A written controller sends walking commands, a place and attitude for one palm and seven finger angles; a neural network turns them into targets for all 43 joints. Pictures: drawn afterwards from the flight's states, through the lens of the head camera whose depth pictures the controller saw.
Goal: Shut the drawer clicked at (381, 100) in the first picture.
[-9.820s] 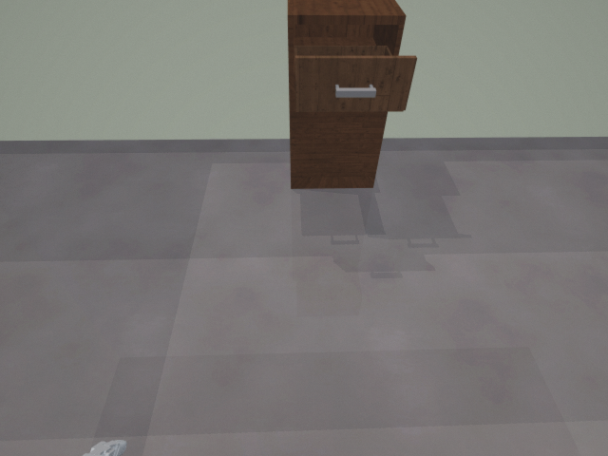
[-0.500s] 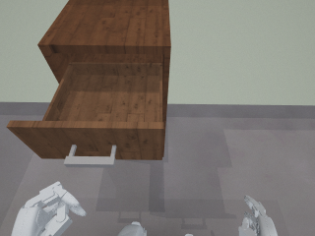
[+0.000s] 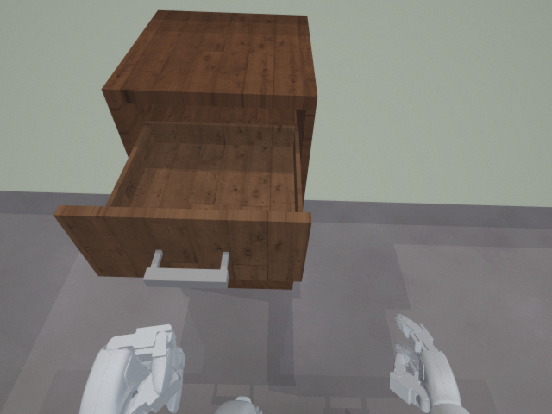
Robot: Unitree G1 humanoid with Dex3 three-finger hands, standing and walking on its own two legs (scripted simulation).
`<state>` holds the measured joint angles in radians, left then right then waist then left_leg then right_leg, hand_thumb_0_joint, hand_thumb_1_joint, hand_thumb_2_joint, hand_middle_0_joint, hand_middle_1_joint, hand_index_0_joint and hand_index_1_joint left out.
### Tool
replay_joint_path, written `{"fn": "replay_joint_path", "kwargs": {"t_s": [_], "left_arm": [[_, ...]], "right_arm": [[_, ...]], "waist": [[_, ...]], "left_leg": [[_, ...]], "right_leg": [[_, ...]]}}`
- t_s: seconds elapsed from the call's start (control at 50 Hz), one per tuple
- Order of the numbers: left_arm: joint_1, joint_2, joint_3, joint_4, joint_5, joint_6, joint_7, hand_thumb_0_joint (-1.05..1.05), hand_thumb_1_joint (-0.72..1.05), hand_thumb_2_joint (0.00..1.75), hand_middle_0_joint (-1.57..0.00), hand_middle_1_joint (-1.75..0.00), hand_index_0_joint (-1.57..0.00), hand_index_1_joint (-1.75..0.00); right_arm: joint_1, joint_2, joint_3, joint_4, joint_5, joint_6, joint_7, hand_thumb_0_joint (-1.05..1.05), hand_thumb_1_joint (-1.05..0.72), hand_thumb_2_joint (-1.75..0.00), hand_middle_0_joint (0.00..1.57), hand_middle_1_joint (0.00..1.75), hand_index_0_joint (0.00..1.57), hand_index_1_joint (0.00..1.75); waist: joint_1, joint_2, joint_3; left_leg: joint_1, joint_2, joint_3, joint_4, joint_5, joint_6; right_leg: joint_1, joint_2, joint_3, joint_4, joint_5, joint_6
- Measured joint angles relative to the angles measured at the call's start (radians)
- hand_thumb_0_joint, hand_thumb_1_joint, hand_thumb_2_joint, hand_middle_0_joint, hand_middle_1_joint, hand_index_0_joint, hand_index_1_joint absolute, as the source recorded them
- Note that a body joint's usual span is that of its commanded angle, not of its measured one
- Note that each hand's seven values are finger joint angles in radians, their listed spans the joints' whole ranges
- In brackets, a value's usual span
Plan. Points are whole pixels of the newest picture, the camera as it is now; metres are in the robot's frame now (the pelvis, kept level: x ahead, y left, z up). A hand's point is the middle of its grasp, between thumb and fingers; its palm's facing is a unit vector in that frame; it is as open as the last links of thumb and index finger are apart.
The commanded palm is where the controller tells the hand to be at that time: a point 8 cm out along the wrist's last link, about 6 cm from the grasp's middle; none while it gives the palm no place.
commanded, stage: raise the hand and make a fist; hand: left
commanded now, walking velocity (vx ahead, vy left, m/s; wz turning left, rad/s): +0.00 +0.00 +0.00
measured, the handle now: (189, 267) +0.34 +0.17 +0.00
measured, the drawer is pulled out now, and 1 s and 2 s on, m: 0.30 0.30 0.30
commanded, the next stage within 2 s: bring the fist close to the handle in 0.42 s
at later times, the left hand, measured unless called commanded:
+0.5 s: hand (190, 364) +0.17 +0.11 +0.10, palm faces +0.08 -1.00 -0.02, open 3.2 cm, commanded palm +0.12 +0.17 +0.10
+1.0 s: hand (204, 354) +0.19 +0.11 +0.05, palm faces +0.05 -1.00 -0.04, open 3.2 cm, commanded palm +0.17 +0.18 +0.05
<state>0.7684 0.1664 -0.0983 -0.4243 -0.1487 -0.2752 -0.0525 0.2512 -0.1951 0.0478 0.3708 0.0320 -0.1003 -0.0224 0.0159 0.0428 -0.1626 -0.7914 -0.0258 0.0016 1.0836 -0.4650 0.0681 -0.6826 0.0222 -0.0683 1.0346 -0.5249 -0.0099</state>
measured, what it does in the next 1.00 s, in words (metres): stands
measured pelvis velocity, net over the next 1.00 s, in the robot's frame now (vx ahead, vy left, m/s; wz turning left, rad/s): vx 0.02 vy -0.04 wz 0.00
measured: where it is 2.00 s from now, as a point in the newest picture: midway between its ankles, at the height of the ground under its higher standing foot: outside the picture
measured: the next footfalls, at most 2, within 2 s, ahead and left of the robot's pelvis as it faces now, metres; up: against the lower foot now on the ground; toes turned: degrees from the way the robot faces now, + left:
none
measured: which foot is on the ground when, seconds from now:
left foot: down 0.00-1.00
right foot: down 0.00-1.00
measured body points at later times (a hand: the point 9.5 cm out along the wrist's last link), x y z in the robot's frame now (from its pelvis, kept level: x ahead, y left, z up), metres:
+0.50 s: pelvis +0.01 -0.02 +0.00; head +0.03 -0.03 +0.45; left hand +0.16 +0.17 +0.10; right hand +0.19 -0.24 -0.06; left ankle +0.04 +0.07 -0.67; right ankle +0.00 -0.12 -0.67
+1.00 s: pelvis +0.02 -0.04 -0.01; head +0.06 -0.05 +0.43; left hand +0.18 +0.16 +0.05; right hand +0.20 -0.28 -0.09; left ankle +0.04 +0.07 -0.67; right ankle +0.00 -0.12 -0.67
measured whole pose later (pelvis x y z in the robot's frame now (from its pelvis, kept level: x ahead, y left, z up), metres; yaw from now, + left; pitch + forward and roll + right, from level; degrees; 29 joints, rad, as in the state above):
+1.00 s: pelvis +0.02 -0.04 -0.01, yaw +0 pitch +15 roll -1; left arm 0.64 0.17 0.02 -0.19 -0.20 -0.42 -0.12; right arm 0.23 -0.22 0.00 0.47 0.02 -0.09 -0.04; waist 0.00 0.03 -0.18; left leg -0.90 0.00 -0.02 1.14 -0.51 0.01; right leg -0.80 0.05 -0.09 1.12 -0.59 -0.07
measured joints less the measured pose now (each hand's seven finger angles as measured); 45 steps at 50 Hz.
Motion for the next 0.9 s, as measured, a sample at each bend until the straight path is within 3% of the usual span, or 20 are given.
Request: {"fn": "replay_joint_path", "kwargs": {"t_s": [0.1, 0.18, 0.28, 0.4, 0.46, 0.6, 0.78, 0.9], "left_arm": [[0.001, -0.008, 0.011, -0.044, 0.005, -0.021, 0.055, 0.01, 0.9, 0.9, -1.4, -1.59, -1.39, -1.6], [-0.003, -0.028, -0.004, -0.025, 0.014, -0.007, 0.051, 0.01, 0.9, 0.9, -1.4, -1.59, -1.39, -1.6], [0.013, -0.008, -0.014, -0.002, 0.022, 0.019, 0.05, 0.01, 0.9, 0.9, -1.4, -1.6, -1.4, -1.6], [0.038, 0.002, 0.021, -0.032, -0.001, -0.039, 0.072, 0.01, 0.9, 0.9, -1.4, -1.6, -1.4, -1.6], [0.034, -0.013, 0.028, -0.027, -0.007, -0.057, 0.059, 0.01, 0.9, 0.9, -1.4, -1.6, -1.4, -1.6], [0.026, -0.006, 0.027, 0.031, -0.003, -0.032, 0.009, 0.01, 0.9, 0.9, -1.4, -1.6, -1.4, -1.6], [-0.044, 0.0, 0.112, 0.129, -0.044, -0.127, -0.024, 0.01, 0.9, 0.9, -1.4, -1.6, -1.4, -1.6], [-0.09, -0.003, 0.114, 0.191, -0.052, -0.132, -0.073, 0.01, 0.9, 0.9, -1.4, -1.6, -1.4, -1.6]], "right_arm": [[0.031, -0.018, -0.001, 0.002, -0.002, 0.006, 0.009, 0.02, -0.9, -0.9, 0.21, 0.3, 0.2, 0.31], [0.047, -0.029, -0.006, 0.01, 0.001, 0.013, 0.011, 0.02, -0.91, -0.9, 0.2, 0.3, 0.2, 0.31], [0.062, -0.03, -0.016, 0.012, 0.001, 0.017, 0.005, 0.02, -0.91, -0.9, 0.2, 0.3, 0.2, 0.3], [0.057, -0.027, -0.028, 0.023, 0.0, 0.002, 0.009, 0.02, -0.91, -0.9, 0.2, 0.3, 0.2, 0.3], [0.043, -0.028, -0.03, 0.03, 0.001, -0.001, 0.011, 0.02, -0.91, -0.9, 0.2, 0.3, 0.2, 0.3], [0.019, -0.02, -0.031, 0.03, 0.002, 0.01, -0.001, 0.02, -0.91, -0.9, 0.2, 0.3, 0.2, 0.3], [-0.017, -0.023, -0.04, 0.065, -0.007, 0.002, -0.004, 0.02, -0.91, -0.9, 0.2, 0.3, 0.2, 0.3], [-0.023, -0.028, -0.048, 0.088, -0.006, 0.009, -0.011, 0.02, -0.91, -0.9, 0.2, 0.3, 0.2, 0.3]], "waist": [[-0.013, 0.009, 0.003], [-0.023, 0.013, 0.002], [-0.026, 0.005, 0.003], [-0.021, 0.011, -0.005], [-0.019, 0.017, -0.007], [-0.008, 0.004, -0.011], [-0.007, -0.005, -0.018], [-0.014, -0.006, -0.02]], "left_leg": [[0.006, 0.001, 0.002, 0.004, -0.001, 0.0], [0.005, 0.001, 0.005, 0.002, 0.001, 0.0], [0.007, 0.005, 0.009, -0.003, -0.001, -0.007], [0.007, 0.012, 0.001, 0.001, -0.011, -0.018], [0.005, 0.012, -0.004, 0.001, -0.015, -0.023], [0.005, 0.014, -0.01, -0.009, -0.018, -0.037], [-0.051, 0.022, -0.03, 0.028, -0.034, -0.058], [-0.079, 0.023, -0.031, 0.046, -0.041, -0.062]], "right_leg": [[0.005, 0.001, 0.002, 0.004, 0.0, 0.001], [0.0, 0.0, 0.005, 0.008, -0.001, 0.0], [-0.003, 0.004, 0.009, 0.01, -0.004, -0.007], [-0.002, 0.012, 0.003, 0.011, -0.014, -0.018], [-0.003, 0.013, -0.002, 0.013, -0.019, -0.022], [-0.007, 0.015, -0.007, 0.012, -0.029, -0.036], [-0.058, 0.025, -0.027, 0.048, -0.05, -0.055], [-0.088, 0.025, -0.029, 0.07, -0.059, -0.058]]}}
